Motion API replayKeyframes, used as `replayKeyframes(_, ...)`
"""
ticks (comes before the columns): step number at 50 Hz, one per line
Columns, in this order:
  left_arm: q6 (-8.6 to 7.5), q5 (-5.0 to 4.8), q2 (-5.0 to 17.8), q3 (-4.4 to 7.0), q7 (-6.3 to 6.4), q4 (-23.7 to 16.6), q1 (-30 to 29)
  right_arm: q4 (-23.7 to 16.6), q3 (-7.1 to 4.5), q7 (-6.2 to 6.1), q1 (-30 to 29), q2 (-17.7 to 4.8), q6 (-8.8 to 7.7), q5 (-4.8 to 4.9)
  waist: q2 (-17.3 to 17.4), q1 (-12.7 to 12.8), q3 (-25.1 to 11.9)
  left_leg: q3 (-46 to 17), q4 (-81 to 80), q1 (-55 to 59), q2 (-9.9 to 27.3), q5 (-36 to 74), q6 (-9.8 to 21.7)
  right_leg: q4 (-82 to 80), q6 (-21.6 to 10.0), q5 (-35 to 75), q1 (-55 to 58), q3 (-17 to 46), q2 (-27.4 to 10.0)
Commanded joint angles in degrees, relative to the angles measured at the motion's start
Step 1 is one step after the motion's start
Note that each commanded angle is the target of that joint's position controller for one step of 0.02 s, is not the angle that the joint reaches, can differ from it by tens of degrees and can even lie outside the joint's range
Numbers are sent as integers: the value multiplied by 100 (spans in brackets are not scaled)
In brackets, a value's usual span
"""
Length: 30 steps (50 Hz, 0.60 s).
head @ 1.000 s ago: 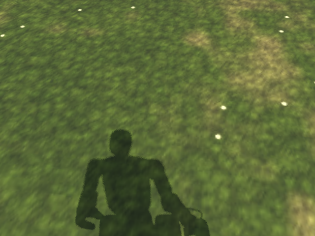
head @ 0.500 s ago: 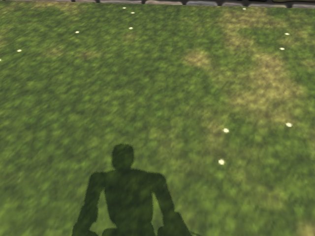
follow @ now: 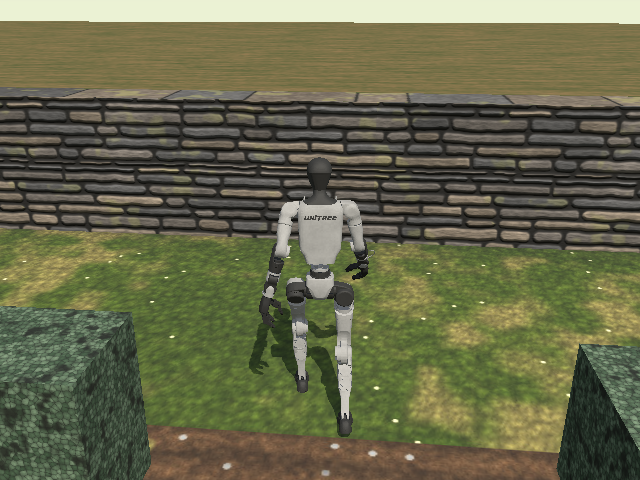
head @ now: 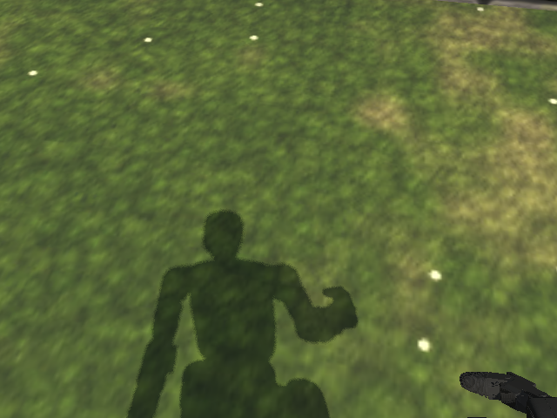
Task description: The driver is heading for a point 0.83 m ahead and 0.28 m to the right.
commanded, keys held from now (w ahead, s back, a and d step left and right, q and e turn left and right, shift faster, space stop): w+e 0.84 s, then w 0.16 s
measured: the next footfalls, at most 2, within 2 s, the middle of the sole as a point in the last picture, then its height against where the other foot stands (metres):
right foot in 0.56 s outside the picture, level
left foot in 1.04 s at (359, 281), level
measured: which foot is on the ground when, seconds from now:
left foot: down 0.00-0.54, up 0.56-1.00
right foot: up 0.00-0.54, down 0.56-1.00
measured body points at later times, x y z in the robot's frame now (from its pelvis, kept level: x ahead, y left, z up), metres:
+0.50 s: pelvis +0.27 -0.03 +0.01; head +0.29 -0.05 +0.46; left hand +0.50 +0.16 -0.09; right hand +0.21 -0.29 -0.13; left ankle +0.14 +0.10 -0.71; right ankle +0.40 -0.18 -0.69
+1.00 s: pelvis +0.56 -0.13 +0.02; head +0.58 -0.16 +0.47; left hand +0.72 +0.11 -0.09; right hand +0.65 -0.45 -0.06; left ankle +0.77 -0.10 -0.69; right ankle +0.40 -0.17 -0.71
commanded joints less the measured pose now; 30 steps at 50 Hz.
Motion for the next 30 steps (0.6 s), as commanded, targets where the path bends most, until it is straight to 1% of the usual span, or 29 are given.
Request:
replayKeyframes(1, -290, -140, 251, -48, -95, -368, 310, 446, -360, -71, 2765, -1223, 35, -113, 987, -1187, -2545, -4802, -1470, 5444, 2391, -2115, 1470, 4709, -181, -361, -4139, 1042, 329)
replayKeyframes(2, -358, -311, 697, 95, -91, -607, -307, 387, -276, -78, 2158, -987, 2, -59, 835, -1031, -1452, -3781, -1617, 4503, 2226, -1985, 1092, 4895, -265, -12, -4596, 948, 7)
replayKeyframes(3, -369, -322, 763, 121, -36, -703, -645, 280, -203, -72, 1600, -780, -37, -51, 388, -807, -892, -2875, -1806, 3468, 2024, -1471, 871, 4620, -291, 589, -4400, 786, -349)
replayKeyframes(4, -323, -242, 695, 170, 28, -715, -762, 283, -161, -38, 1291, -612, -88, -97, 199, -598, -580, -2264, -2006, 2675, 1813, -1033, 701, 4270, -284, 952, -4106, 719, -550)
replayKeyframes(5, -220, -198, 564, 205, 56, -656, -565, 315, -119, -14, 1124, -463, -126, -151, 333, -363, -457, -1692, -2189, 2167, 1577, -809, 553, 4004, -293, 1173, -3703, 770, -728)
replayKeyframes(6, -120, -202, 399, 204, 54, -610, -397, 378, -114, 2, 1107, -405, -130, -180, 475, -254, -411, -1382, -2324, 1852, 1472, -761, 512, 3868, -296, 1243, -3447, 767, -783)
replayKeyframes(7, -38, -211, 272, 204, 59, -596, -329, 445, -126, -7, 1186, -422, -144, -182, 470, -209, -337, -1130, -2447, 1651, 1429, -657, 543, 3783, -283, 1260, -3393, 735, -813)
replayKeyframes(8, 27, -210, 255, 219, 72, -652, -416, 500, -144, -33, 1240, -498, -157, -181, 472, -178, -207, -909, -2566, 1530, 1415, -575, 569, 3677, -255, 1380, -3526, 732, -832)
replayKeyframes(10, 92, -170, 352, 269, 93, -845, -815, 562, -187, -117, 1351, -679, -166, -209, 409, -191, -18, -637, -2708, 1574, 1445, -465, 600, 3337, -181, 1874, -4037, 827, -858)
replayKeyframes(11, 90, -149, 387, 289, 84, -927, -1017, 588, -198, -163, 1439, -721, -158, -221, 349, -230, 40, -526, -2724, 1703, 1454, -360, 593, 3084, -148, 2158, -4300, 894, -844)
replayKeyframes(13, 40, -116, 387, 310, 25, -1031, -1289, 618, -206, -242, 1608, -780, -136, -231, 277, -295, 56, -259, -2711, 1998, 1441, -105, 543, 2521, -100, 2750, -4576, 903, -773)
replayKeyframes(15, -4, -102, 340, 291, -56, -1140, -1608, 605, -208, -301, 1691, -845, -112, -218, 232, -376, 87, 70, -2700, 2183, 1390, 99, 450, 1894, -79, 3211, -4571, 703, -718)
replayKeyframes(16, -14, -91, 301, 266, -96, -1221, -1832, 608, -212, -326, 1774, -882, -95, -200, 197, -455, 138, 204, -2718, 2274, 1399, 139, 422, 1622, -75, 3338, -4564, 535, -701)
replayKeyframes(18, -20, -75, 208, 205, -174, -1415, -2288, 664, -228, -361, 2047, -938, -43, -164, 115, -635, 278, 387, -2674, 2615, 1491, 268, 403, 1196, -98, 3380, -4682, 310, -680)
replayKeyframes(20, -21, -81, 162, 160, -256, -1628, -2651, 719, -253, -370, 2308, -988, 38, -131, 70, -773, 381, 523, -2481, 3126, 1625, 494, 395, 878, -160, 3155, -4902, 151, -644)
replayKeyframes(22, -16, -99, 170, 140, -341, -1841, -2875, 730, -290, -368, 2426, -1064, 133, -84, 115, -805, 421, 632, -2198, 3548, 1762, 903, 369, 683, -250, 2683, -4983, -44, -571)
replayKeyframes(23, -12, -111, 210, 149, -383, -1930, -2890, 704, -311, -370, 2389, -1115, 176, -60, 181, -743, 388, 712, -1991, 3664, 1805, 1390, 324, 599, -325, 2385, -4850, -166, -491)
replayKeyframes(24, -6, -120, 296, 182, -416, -1992, -2807, 644, -334, -378, 2278, -1195, 210, -45, 290, -621, 261, 822, -1677, 3701, 1809, 2343, 258, 543, -425, 2091, -4502, -350, -327)
replayKeyframes(25, 8, -125, 428, 244, -432, -2013, -2594, 582, -363, -396, 2184, -1294, 245, -31, 445, -451, 22, 909, -1210, 3719, 1803, 3473, 190, 573, -536, 1802, -4008, -556, -97)
replayKeyframes(26, 15, -146, 634, 353, -437, -1941, -2061, 527, -382, -411, 2088, -1370, 291, -23, 549, -124, -327, 995, -388, 3629, 1745, 4370, 111, 557, -682, 1593, -3243, -709, 173)
replayKeyframes(27, 13, -164, 962, 537, -395, -1739, -1160, 464, -365, -417, 1965, -1377, 320, 5, 479, 378, -823, 1124, 827, 3189, 1530, 4374, -78, 137, -900, 1953, -1908, -714, 443)
replayKeyframes(28, 63, -151, 1534, 760, -257, -1540, -241, 326, -303, -417, 2010, -1250, 273, -76, -149, 700, -1395, 1138, 2644, 1735, 1272, 2594, -373, -93, -1258, 1826, -110, 562, -233)
replayKeyframes(29, 26, -164, 2047, 802, -223, -1582, -377, 28, -36, -302, 2485, -297, 74, -223, -1450, -68, -1848, 414, 4556, -793, -11, -2871, -711, -705, -2310, 1075, 1596, 3927, -1636)
replayKeyframes(30, -31, -58, 1639, 668, -233, -1692, -83, -137, -94, -218, 1832, -753, -212, 52, -875, 341, -2382, -841, 5123, -1499, -112, -3079, -572, -1500, -2418, 840, 1985, 4968, -1907)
